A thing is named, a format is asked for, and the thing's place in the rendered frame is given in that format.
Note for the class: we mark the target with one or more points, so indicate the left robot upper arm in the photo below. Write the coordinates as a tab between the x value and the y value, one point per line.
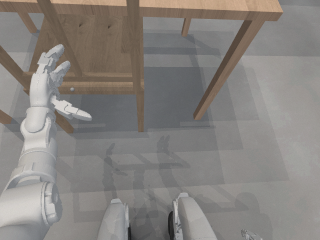
27	212

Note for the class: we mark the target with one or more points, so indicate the right robot shin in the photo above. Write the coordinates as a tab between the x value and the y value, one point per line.
178	235

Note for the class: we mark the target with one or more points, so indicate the left robot hand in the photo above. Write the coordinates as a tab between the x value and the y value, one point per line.
45	82

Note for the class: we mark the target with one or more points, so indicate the left robot forearm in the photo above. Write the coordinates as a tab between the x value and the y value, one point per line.
38	157

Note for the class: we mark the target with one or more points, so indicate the right robot thigh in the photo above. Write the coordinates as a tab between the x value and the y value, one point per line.
194	223

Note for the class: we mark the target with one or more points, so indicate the table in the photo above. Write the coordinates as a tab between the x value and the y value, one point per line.
253	12

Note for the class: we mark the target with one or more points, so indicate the right robot hand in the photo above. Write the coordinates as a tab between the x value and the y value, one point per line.
248	235

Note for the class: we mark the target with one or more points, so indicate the chair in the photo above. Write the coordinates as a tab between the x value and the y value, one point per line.
106	55

